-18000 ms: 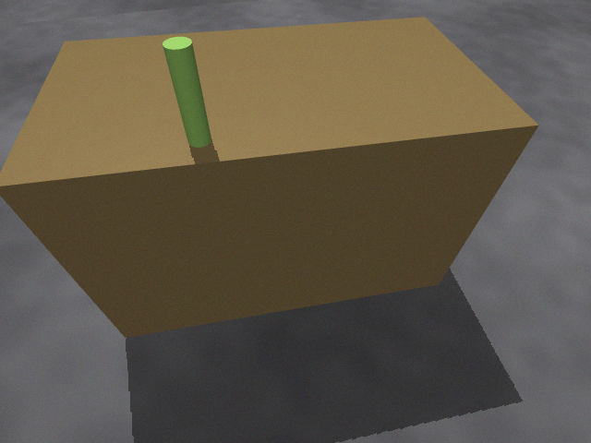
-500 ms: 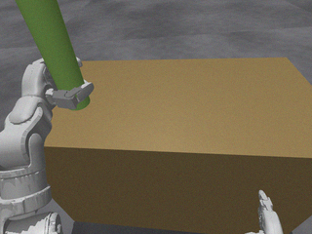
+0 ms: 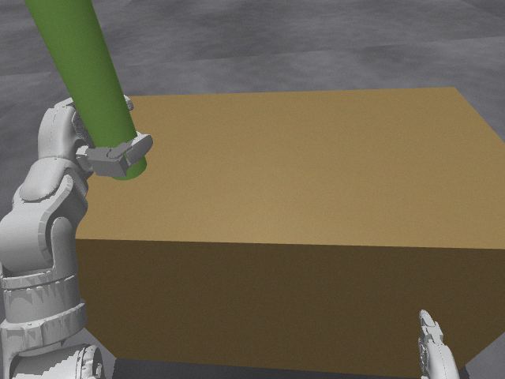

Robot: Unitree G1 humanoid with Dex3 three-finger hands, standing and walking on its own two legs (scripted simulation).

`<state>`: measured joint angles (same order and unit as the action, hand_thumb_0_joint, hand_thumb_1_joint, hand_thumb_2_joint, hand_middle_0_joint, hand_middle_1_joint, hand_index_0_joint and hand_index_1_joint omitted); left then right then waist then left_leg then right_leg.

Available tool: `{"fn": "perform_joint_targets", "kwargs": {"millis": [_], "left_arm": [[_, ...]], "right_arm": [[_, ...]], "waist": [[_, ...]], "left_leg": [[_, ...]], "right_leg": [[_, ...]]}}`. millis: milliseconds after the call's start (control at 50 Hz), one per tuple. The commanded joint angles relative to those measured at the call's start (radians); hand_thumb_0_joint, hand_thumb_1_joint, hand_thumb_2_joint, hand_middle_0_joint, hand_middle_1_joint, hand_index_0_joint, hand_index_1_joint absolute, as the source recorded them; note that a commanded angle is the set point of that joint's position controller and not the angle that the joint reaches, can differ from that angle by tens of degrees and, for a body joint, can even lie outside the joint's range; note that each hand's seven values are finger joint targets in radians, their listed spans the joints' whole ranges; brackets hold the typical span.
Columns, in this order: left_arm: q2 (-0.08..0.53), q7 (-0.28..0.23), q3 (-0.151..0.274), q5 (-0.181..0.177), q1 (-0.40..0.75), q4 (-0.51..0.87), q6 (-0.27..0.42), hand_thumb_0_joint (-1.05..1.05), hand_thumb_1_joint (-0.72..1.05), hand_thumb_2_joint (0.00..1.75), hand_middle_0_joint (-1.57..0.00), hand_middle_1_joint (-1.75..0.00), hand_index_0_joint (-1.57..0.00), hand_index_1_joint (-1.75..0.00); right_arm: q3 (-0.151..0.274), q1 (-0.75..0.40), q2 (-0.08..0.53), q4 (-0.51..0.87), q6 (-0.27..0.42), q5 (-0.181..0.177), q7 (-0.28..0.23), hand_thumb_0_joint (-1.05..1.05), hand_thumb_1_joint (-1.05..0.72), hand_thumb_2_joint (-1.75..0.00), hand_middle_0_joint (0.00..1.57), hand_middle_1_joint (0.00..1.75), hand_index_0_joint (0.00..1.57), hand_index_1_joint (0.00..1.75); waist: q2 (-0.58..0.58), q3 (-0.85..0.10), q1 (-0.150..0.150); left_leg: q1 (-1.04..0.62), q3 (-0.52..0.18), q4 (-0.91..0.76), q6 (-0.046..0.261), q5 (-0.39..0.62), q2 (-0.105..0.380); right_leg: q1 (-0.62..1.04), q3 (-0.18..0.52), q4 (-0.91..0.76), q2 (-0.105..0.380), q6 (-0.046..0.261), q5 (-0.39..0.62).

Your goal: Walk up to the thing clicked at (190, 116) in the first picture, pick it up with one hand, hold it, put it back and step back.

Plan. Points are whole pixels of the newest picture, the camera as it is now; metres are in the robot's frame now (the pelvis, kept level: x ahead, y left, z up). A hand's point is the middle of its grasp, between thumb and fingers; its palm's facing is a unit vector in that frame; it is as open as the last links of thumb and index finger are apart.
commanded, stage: hold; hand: left
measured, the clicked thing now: (99, 98) +0.32 +0.17 +0.33
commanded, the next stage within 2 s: crouch in 0.32 s
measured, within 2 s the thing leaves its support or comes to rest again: neither
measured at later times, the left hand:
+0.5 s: hand (126, 140) +0.33 +0.16 +0.27, palm faces +0.12 -0.99 -0.01, open 8.2 cm
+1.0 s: hand (145, 168) +0.38 +0.18 +0.18, palm faces +0.15 -0.99 +0.00, open 8.2 cm
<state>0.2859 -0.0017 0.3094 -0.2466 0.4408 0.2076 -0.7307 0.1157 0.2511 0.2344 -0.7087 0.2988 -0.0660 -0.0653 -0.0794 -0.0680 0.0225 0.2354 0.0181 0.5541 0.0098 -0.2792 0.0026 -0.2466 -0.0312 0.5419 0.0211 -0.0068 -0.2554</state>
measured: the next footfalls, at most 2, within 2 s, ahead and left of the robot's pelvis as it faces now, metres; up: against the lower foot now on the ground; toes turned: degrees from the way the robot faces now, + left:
none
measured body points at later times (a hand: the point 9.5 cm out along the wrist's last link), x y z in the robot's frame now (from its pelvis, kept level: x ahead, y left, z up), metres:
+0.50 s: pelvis -0.01 +0.00 +0.00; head -0.05 -0.03 +0.45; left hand +0.31 +0.22 +0.27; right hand +0.16 -0.26 -0.07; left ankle +0.01 +0.11 -0.73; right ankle +0.02 -0.12 -0.73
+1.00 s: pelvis -0.01 +0.00 +0.00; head -0.02 -0.01 +0.45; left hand +0.37 +0.24 +0.18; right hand +0.14 -0.26 -0.07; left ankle +0.01 +0.11 -0.73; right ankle +0.02 -0.12 -0.73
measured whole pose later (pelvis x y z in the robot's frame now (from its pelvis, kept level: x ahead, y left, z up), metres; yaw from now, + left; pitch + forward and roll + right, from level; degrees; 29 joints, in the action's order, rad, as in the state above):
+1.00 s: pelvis -0.01 +0.00 +0.00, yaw +0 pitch +0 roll +0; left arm 0.31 0.02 0.27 -0.19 0.50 -0.28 -0.38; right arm 0.06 0.22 0.22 -0.75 0.38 -0.04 -0.10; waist -0.03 -0.03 -0.03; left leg 0.30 0.02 0.57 0.01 -0.26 0.01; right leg -0.32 -0.03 0.55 0.01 0.00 -0.23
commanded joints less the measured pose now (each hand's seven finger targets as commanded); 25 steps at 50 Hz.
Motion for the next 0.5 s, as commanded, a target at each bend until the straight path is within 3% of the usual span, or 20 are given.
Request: {"fn": "perform_joint_targets", "kwargs": {"millis": [0,20,40,100,120,140,220,240,260,300,340,380,400,440,460,480], "left_arm": [[0.243,0.035,0.068,-0.022,0.542,0.253,0.106,0.00,0.15,1.31,-1.30,-1.45,-1.31,-1.47],[0.221,0.044,0.043,-0.024,0.542,0.250,0.096,0.00,0.16,1.31,-1.30,-1.45,-1.32,-1.46],[0.222,0.053,0.049,-0.031,0.550,0.212,0.083,0.00,0.17,1.31,-1.31,-1.46,-1.32,-1.47],[0.188,0.073,0.029,-0.040,0.505,0.133,0.043,0.00,0.20,1.31,-1.30,-1.45,-1.31,-1.46],[0.195,0.078,0.035,-0.043,0.487,0.103,0.033,0.00,0.24,1.32,-1.30,-1.45,-1.32,-1.46],[0.199,0.078,0.030,-0.045,0.522,0.149,0.029,0.00,0.25,1.31,-1.31,-1.45,-1.33,-1.46],[0.197,0.069,0.046,-0.055,0.517,0.144,0.020,0.00,0.25,1.31,-1.29,-1.44,-1.31,-1.45],[0.204,0.060,0.053,-0.056,0.546,0.195,0.028,0.00,0.24,1.31,-1.28,-1.44,-1.30,-1.45],[0.213,0.052,0.073,-0.057,0.532,0.165,0.030,0.00,0.27,1.32,-1.28,-1.44,-1.30,-1.45],[0.217,0.033,0.068,-0.052,0.581,0.222,0.048,0.00,0.23,1.33,-1.29,-1.46,-1.31,-1.46],[0.247,0.013,0.103,-0.046,0.573,0.208,0.067,0.00,0.23,1.33,-1.28,-1.46,-1.30,-1.46],[0.252,-0.004,0.092,-0.035,0.627,0.297,0.087,0.00,0.19,1.33,-1.29,-1.46,-1.31,-1.47],[0.256,-0.012,0.111,-0.035,0.599,0.262,0.090,0.00,0.22,1.39,-1.29,-1.53,-1.31,-1.54],[0.215,-0.013,0.057,-0.031,0.617,0.309,0.100,0.00,0.23,1.32,-1.30,-1.47,-1.33,-1.46],[0.230,-0.010,0.082,-0.030,0.593,0.256,0.104,0.00,0.24,1.33,-1.31,-1.47,-1.34,-1.47],[0.211,-0.004,0.052,-0.018,0.567,0.201,0.101,0.00,0.25,1.34,-1.32,-1.48,-1.35,-1.48]], "right_arm": [[0.020,-0.225,0.122,0.177,0.074,0.011,-0.016,0.00,0.53,-0.06,0.05,0.05,0.05,0.05],[0.004,-0.238,0.103,0.144,0.074,0.011,-0.015,0.00,0.54,-0.06,0.05,0.05,0.05,0.05],[0.018,-0.220,0.120,0.135,0.074,0.011,-0.019,0.00,0.54,-0.06,0.05,0.05,0.05,0.05],[0.011,-0.202,0.113,0.107,0.070,0.009,-0.017,0.00,0.55,-0.05,0.05,0.05,0.05,0.05],[0.026,-0.188,0.134,0.107,0.069,0.006,-0.016,0.00,0.56,-0.05,0.05,0.05,0.05,0.05],[0.015,-0.199,0.121,0.119,0.070,0.003,-0.010,0.00,0.56,-0.05,0.05,0.05,0.05,0.05],[0.018,-0.143,0.108,0.136,0.062,-0.007,0.004,0.00,0.56,-0.05,0.05,0.05,0.05,0.05],[0.022,-0.147,0.106,0.142,0.063,-0.010,0.007,0.00,0.56,-0.05,0.05,0.05,0.05,0.05],[0.028,-0.129,0.111,0.158,0.062,-0.011,0.009,0.00,0.56,-0.05,0.05,0.05,0.05,0.05],[0.021,-0.146,0.100,0.168,0.062,-0.011,0.012,0.00,0.56,-0.05,0.05,0.05,0.05,0.05],[0.035,-0.146,0.109,0.177,0.066,-0.010,0.008,0.00,0.56,-0.05,0.05,0.05,0.05,0.05],[0.029,-0.171,0.104,0.184,0.069,-0.004,0.007,0.00,0.55,-0.05,0.05,0.05,0.05,0.05],[0.035,-0.168,0.111,0.196,0.072,-0.004,0.002,0.00,0.54,-0.07,0.05,0.05,0.05,0.05],[0.030,-0.199,0.108,0.186,0.080,0.000,-0.003,0.00,0.56,-0.05,0.05,0.05,0.05,0.05],[0.023,-0.195,0.107,0.186,0.084,0.003,-0.008,0.00,0.56,-0.05,0.05,0.05,0.05,0.05],[0.002,-0.213,0.089,0.170,0.082,0.005,-0.010,0.00,0.57,-0.05,0.05,0.05,0.05,0.05]], "waist": [[0.031,-0.267,0.013],[0.020,-0.242,0.022],[0.033,-0.227,0.004],[0.069,-0.174,-0.007],[0.083,-0.147,-0.012],[0.066,-0.154,-0.002],[0.097,-0.154,-0.017],[0.066,-0.179,-0.005],[0.112,-0.174,-0.014],[0.049,-0.202,-0.003],[0.063,-0.215,0.001],[0.002,-0.280,0.011],[0.042,-0.269,0.007],[0.004,-0.277,0.009],[0.048,-0.261,0.013],[0.056,-0.228,0.018]], "left_leg": [[-0.116,-0.026,-0.073,0.005,0.221,-0.011],[-0.103,-0.025,-0.080,0.006,0.198,-0.014],[-0.099,-0.021,-0.081,0.011,0.178,-0.015],[-0.076,-0.018,-0.095,0.014,0.138,-0.017],[-0.064,-0.026,-0.104,0.013,0.113,-0.012],[-0.064,-0.026,-0.112,0.011,0.101,-0.013],[-0.075,-0.016,-0.105,0.017,0.109,-0.018],[-0.084,-0.013,-0.103,0.014,0.122,-0.021],[-0.082,-0.015,-0.098,0.017,0.121,-0.020],[-0.090,-0.012,-0.101,0.015,0.125,-0.025],[-0.093,-0.015,-0.090,0.013,0.148,-0.021],[-0.114,-0.009,-0.082,0.010,0.172,-0.026],[-0.112,-0.013,-0.077,0.010,0.173,-0.023],[-0.117,-0.012,-0.079,0.009,0.159,-0.025],[-0.108,-0.019,-0.078,0.011,0.154,-0.020],[-0.085,-0.018,-0.083,0.012,0.142,-0.025]], "right_leg": [[0.066,-0.024,-0.080,-0.020,0.013,0.181],[0.059,-0.027,-0.082,-0.019,0.014,0.165],[0.050,-0.023,-0.090,-0.018,0.011,0.155],[0.021,-0.023,-0.107,-0.021,0.009,0.120],[0.010,-0.025,-0.111,-0.023,0.008,0.101],[0.014,-0.030,-0.111,-0.024,0.010,0.091],[0.001,-0.028,-0.113,-0.023,0.008,0.092],[0.005,-0.029,-0.108,-0.022,0.011,0.097],[0.006,-0.031,-0.109,-0.022,0.005,0.098],[0.015,-0.026,-0.104,-0.017,0.010,0.105],[0.024,-0.027,-0.097,-0.018,0.010,0.119],[0.048,-0.021,-0.089,-0.010,0.014,0.144],[0.046,-0.025,-0.089,-0.014,0.010,0.142],[0.050,-0.021,-0.087,-0.011,0.014,0.132],[0.054,-0.025,-0.089,-0.014,0.010,0.124],[0.044,-0.022,-0.095,-0.011,0.009,0.114]]}}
